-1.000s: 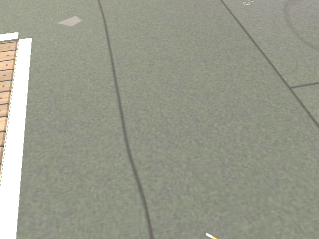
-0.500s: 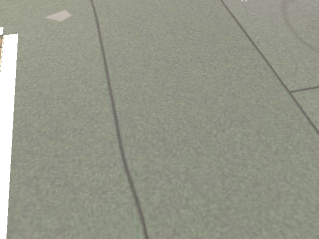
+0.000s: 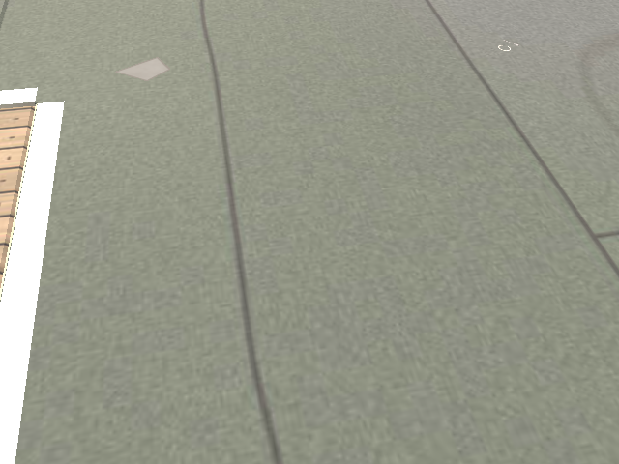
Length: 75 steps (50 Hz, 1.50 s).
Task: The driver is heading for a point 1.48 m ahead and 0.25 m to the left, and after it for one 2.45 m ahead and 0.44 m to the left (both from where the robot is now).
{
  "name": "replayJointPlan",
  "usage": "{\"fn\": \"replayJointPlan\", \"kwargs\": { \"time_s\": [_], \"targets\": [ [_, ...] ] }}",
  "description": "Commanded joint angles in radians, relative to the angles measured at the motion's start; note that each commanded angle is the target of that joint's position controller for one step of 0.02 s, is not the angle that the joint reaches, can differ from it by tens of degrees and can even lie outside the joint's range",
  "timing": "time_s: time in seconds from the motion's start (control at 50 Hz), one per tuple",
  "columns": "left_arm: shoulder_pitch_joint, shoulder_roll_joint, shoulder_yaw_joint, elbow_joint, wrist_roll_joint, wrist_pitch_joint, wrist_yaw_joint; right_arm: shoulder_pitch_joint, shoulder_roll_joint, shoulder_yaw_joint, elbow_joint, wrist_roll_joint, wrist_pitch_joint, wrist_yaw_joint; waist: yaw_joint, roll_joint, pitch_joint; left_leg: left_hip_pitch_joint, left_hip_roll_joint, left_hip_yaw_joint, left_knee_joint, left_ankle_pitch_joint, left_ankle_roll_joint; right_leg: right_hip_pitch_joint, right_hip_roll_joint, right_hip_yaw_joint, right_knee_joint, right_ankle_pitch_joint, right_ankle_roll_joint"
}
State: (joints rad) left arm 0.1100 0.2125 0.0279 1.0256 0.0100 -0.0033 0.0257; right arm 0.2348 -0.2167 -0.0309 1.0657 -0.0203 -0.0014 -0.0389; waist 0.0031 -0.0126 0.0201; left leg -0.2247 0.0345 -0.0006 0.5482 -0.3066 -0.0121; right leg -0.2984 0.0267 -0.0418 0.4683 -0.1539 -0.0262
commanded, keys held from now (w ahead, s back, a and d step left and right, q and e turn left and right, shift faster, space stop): no key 0.46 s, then w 0.54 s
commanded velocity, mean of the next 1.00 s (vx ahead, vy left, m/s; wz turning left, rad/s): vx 0.17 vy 0.00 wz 0.00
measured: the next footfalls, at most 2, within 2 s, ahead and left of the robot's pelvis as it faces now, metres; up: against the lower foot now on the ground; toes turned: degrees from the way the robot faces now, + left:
left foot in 1.24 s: +0.54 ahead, +0.09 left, +0.00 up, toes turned +2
right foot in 1.70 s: +0.67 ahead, -0.13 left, +0.00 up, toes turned -2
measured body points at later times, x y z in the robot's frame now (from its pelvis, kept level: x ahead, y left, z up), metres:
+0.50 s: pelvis +0.04 +0.02 +0.00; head +0.05 +0.02 +0.45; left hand +0.12 +0.27 -0.15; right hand +0.06 -0.23 -0.15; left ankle -0.01 +0.13 -0.73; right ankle +0.06 -0.10 -0.73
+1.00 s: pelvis +0.19 -0.04 +0.01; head +0.20 -0.05 +0.46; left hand +0.14 +0.20 -0.13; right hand +0.32 -0.31 -0.11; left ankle +0.29 +0.13 -0.66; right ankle +0.11 -0.12 -0.73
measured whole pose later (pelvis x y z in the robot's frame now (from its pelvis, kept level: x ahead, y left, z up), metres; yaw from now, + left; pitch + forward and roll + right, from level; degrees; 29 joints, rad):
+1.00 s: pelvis +0.19 -0.04 +0.01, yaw -1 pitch +1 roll +0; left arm 0.40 0.18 0.02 1.13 0.00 -0.09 -0.01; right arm 0.13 -0.27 -0.08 0.94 0.02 -0.08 0.00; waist 0.06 0.03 -0.01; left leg -0.65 0.12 0.00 0.97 -0.12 0.03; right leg 0.00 0.04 -0.06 0.24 -0.25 -0.06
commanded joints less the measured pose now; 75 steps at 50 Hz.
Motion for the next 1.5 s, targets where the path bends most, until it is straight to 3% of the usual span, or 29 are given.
{"fn": "replayJointPlan", "kwargs": {
  "time_s": [0.02, 0.14, 0.32, 0.46, 0.5, 0.56, 0.58, 0.62, 0.66, 0.72, 0.74, 0.76, 0.78, 0.8, 0.84, 0.9, 0.96, 1.06, 1.14, 1.2, 1.24, 1.26, 1.28, 1.3, 1.32, 1.34, 1.36, 1.4, 1.5],
  "targets": [
    [-0.006, 0.114, 0.022, -0.026, 0.0, -0.014, 0.008, -0.016, -0.111, -0.018, -0.029, 0.004, -0.036, 0.002, 0.017, 0.097, 0.032, -0.139, 0.042, -0.06, -0.221, -0.093, 0.028, 0.114, -0.055, 0.065, -0.044, -0.04, -0.021],
    [0.008, 0.104, 0.019, 0.006, -0.011, -0.015, 0.001, 0.055, -0.099, -0.014, -0.009, 0.014, -0.036, 0.005, -0.01, 0.031, -0.035, -0.016, 0.025, -0.031, -0.154, 0.153, 0.041, 0.12, -0.064, 0.066, -0.019, 0.137, -0.027],
    [0.028, 0.116, 0.022, 0.042, -0.015, 0.002, 0.01, 0.066, -0.09, -0.01, -0.008, 0.016, -0.025, 0.009, -0.006, 0.016, -0.034, 0.003, 0.019, -0.017, -0.147, 0.266, 0.043, 0.154, -0.069, 0.071, 0.002, 0.217, -0.023],
    [0.019, 0.118, 0.025, 0.057, -0.015, 0.01, 0.015, 0.073, -0.08, -0.009, -0.004, 0.015, -0.021, 0.008, -0.003, 0.023, -0.017, 0.002, 0.014, -0.012, -0.159, 0.253, 0.042, 0.159, -0.07, 0.073, -0.003, 0.203, -0.019],
    [0.036, 0.104, 0.025, 0.074, -0.019, 0.013, 0.014, 0.105, -0.086, -0.014, 0.013, 0.022, -0.016, 0.005, -0.006, 0.048, -0.018, -0.001, 0.009, -0.02, -0.191, -0.015, 0.065, 0.14, -0.027, 0.027, 0.029, -0.055, -0.017],
    [-0.043, 0.102, 0.029, 0.036, -0.025, -0.011, 0.005, 0.134, -0.168, -0.042, -0.003, 0.04, -0.025, -0.001, -0.04, 0.163, 0.119, 0.0, 0.185, -0.278, -0.342, -0.491, 0.193, -0.124, 0.013, -0.039, 0.219, -0.321, -0.021],
    [-0.075, 0.089, 0.025, 0.015, -0.031, -0.028, -0.002, 0.142, -0.189, -0.052, -0.003, 0.044, -0.037, -0.003, -0.048, 0.186, 0.168, 0.003, 0.271, -0.386, -0.384, -0.507, 0.24, -0.193, -0.023, -0.015, 0.292, -0.288, -0.033],
    [-0.098, 0.091, 0.028, -0.004, -0.041, -0.059, -0.018, 0.151, -0.167, -0.052, -0.006, 0.035, -0.065, 0.0, -0.047, 0.167, 0.198, 0.091, 0.329, -0.431, -0.378, -0.339, 0.267, -0.332, -0.083, 0.036, 0.379, -0.334, -0.055],
    [-0.089, 0.094, 0.03, -0.01, -0.048, -0.08, -0.032, 0.133, -0.158, -0.054, -0.02, 0.044, -0.077, 0.009, -0.031, 0.136, 0.171, 0.144, 0.299, -0.343, -0.336, -0.183, 0.232, -0.317, -0.106, 0.035, 0.284, -0.344, -0.067],
    [0.134, 0.1, 0.054, 0.084, -0.043, -0.082, -0.038, 0.066, -0.171, -0.056, -0.047, 0.049, -0.067, 0.021, 0.076, 0.117, 0.061, -0.096, 0.152, -0.135, -0.202, 0.024, 0.157, 0.194, 0.016, -0.087, 0.073, -0.082, -0.043],
    [0.262, 0.138, 0.074, 0.118, -0.039, -0.078, -0.036, 0.035, -0.158, -0.05, -0.061, 0.045, -0.072, 0.022, 0.136, 0.057, 0.012, -0.183, 0.096, -0.055, -0.025, 0.168, 0.118, 0.348, -0.023, -0.005, 0.042, -0.089, -0.064],
    [0.393, 0.242, 0.099, 0.132, -0.036, -0.08, -0.029, 0.014, -0.09, -0.032, -0.103, 0.037, -0.08, 0.021, 0.166, -0.222, -0.043, -0.373, -0.028, 0.081, 0.362, 0.068, 0.032, 0.486, -0.266, 0.409, -0.148, -0.219, -0.175],
    [0.436, 0.237, 0.082, 0.139, -0.022, -0.095, -0.042, 0.007, -0.057, -0.025, -0.13, 0.046, -0.096, 0.017, 0.155, -0.289, -0.107, -0.495, -0.094, -0.034, 0.615, -0.262, 0.025, 0.528, -0.412, 0.777, -0.297, -0.289, -0.283],
    [0.331, 0.187, 0.061, 0.113, -0.02, -0.11, -0.041, -0.006, -0.091, -0.035, -0.135, 0.074, -0.107, 0.022, 0.099, -0.163, -0.021, -0.595, -0.02, -0.102, 0.742, -0.218, 0.055, 0.468, -0.424, 0.716, -0.283, -0.354, -0.271],
    [0.195, 0.123, 0.034, 0.062, -0.019, -0.12, -0.051, -0.015, -0.112, -0.045, -0.128, 0.069, -0.119, 0.028, 0.043, -0.054, 0.057, -0.596, 0.067, -0.077, 0.703, -0.01, 0.096, 0.342, -0.338, 0.469, -0.297, -0.256, -0.193],
    [0.219, 0.092, 0.016, 0.06, -0.008, -0.11, -0.047, -0.01, -0.105, -0.059, -0.123, 0.05, -0.102, 0.034, 0.016, -0.068, 0.055, -0.492, 0.107, -0.037, 0.564, 0.117, 0.08, 0.264, -0.247, 0.248, -0.321, 0.039, -0.143],
    [0.279, 0.131, 0.018, 0.068, -0.006, -0.103, -0.025, -0.106, -0.077, -0.053, -0.164, 0.041, -0.087, 0.037, 0.026, -0.04, 0.07, -0.54, 0.103, -0.006, 0.439, 0.194, 0.037, 0.271, -0.242, 0.182, -0.342, 0.218, -0.163],
    [0.326, 0.147, 0.022, 0.053, -0.009, -0.093, -0.008, -0.311, -0.053, -0.031, -0.239, 0.046, -0.091, 0.055, 0.07, -0.049, 0.112, -0.471, 0.055, 0.045, 0.119, 0.367, 0.024, 0.238, -0.217, 0.099, -0.389, 0.207, -0.15],
    [0.382, 0.145, 0.03, 0.068, -0.022, -0.082, -0.006, -0.403, -0.063, -0.023, -0.283, 0.053, -0.101, 0.08, 0.073, -0.051, 0.138, -0.477, 0.035, 0.04, 0.006, 0.354, 0.062, 0.361, -0.267, 0.08, -0.351, 0.274, -0.149],
    [0.348, 0.18, 0.047, 0.053, -0.019, -0.071, -0.004, -0.33, -0.117, -0.043, -0.281, 0.052, -0.108, 0.09, -0.001, -0.092, 0.05, -0.322, -0.02, 0.066, -0.019, 0.266, 0.109, 0.448, -0.291, 0.06, -0.209, 0.644, -0.122],
    [0.314, 0.182, 0.047, 0.037, -0.012, -0.056, -0.005, -0.045, -0.195, -0.084, -0.202, 0.053, -0.102, 0.078, -0.148, -0.113, -0.129, 0.061, -0.068, 0.09, -0.021, 0.258, 0.162, 0.371, -0.236, 0.015, 0.13, 0.848, -0.08],
    [0.323, 0.144, 0.031, 0.012, 0.003, -0.057, -0.008, 0.138, -0.263, -0.102, -0.162, 0.038, -0.096, 0.066, -0.193, -0.008, -0.27, 0.397, 0.126, -0.141, 0.017, 0.217, 0.222, 0.11, -0.179, -0.007, 0.452, 0.513, -0.056],
    [0.462, -0.019, -0.01, 0.012, -0.011, -0.081, -0.024, 0.191, -0.298, -0.102, -0.137, 0.022, -0.095, 0.073, -0.092, 0.272, -0.433, 0.679, 0.365, -0.688, -0.152, -0.049, 0.394, -0.251, 0.036, 0.063, 0.808, -0.336, -0.001],
    [0.369, 0.085, 0.014, 0.011, -0.04, -0.112, -0.032, 0.164, -0.209, -0.078, -0.138, 0.029, -0.098, 0.075, -0.132, 0.191, -0.379, 0.632, 0.335, -0.764, -0.261, -0.135, 0.352, -0.357, 0.005, 0.197, 0.93, -0.4, -0.026],
    [0.264, 0.137, 0.029, -0.029, -0.064, -0.127, -0.032, 0.049, -0.173, -0.065, -0.156, 0.031, -0.104, 0.071, -0.105, 0.165, -0.197, 0.466, 0.315, -0.584, -0.272, 0.04, 0.31, -0.423, -0.039, 0.159, 0.952, -0.335, -0.034],
    [0.22, 0.144, 0.031, -0.038, -0.057, -0.132, -0.021, -0.052, -0.146, -0.052, -0.18, 0.025, -0.112, 0.073, -0.063, 0.047, -0.122, 0.282, 0.287, -0.428, -0.279, 0.302, 0.287, -0.361, -0.094, 0.136, 0.907, -0.245, -0.03],
    [0.209, 0.139, 0.042, -0.032, -0.037, -0.124, -0.01, -0.1, -0.119, -0.045, -0.182, 0.013, -0.119, 0.079, -0.024, 0.01, -0.079, 0.141, 0.248, -0.305, -0.284, 0.512, 0.269, -0.291, -0.123, 0.121, 0.853, -0.213, -0.021],
    [0.271, 0.095, 0.044, -0.021, -0.029, -0.092, -0.001, -0.103, -0.08, -0.032, -0.158, 0.0, -0.125, 0.088, 0.031, 0.045, -0.079, 0.017, 0.206, -0.174, -0.306, 0.703, 0.26, -0.172, -0.148, 0.119, 0.776, -0.21, -0.015],
    [0.174, 0.072, 0.039, -0.069, -0.007, -0.058, 0.007, -0.094, -0.137, -0.032, -0.125, -0.005, -0.11, 0.048, 0.055, 0.074, -0.069, -0.06, 0.149, -0.015, -0.322, 0.849, 0.254, -0.145, -0.146, 0.081, 0.427, -0.032, 0.032]
  ]
}}
Keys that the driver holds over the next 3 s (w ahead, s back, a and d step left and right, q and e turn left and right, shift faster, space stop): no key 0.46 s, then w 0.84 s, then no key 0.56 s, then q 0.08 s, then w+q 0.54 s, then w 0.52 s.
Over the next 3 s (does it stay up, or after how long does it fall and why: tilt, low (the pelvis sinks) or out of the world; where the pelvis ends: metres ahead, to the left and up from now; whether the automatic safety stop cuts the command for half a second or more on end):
stays up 0.95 0.12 0.01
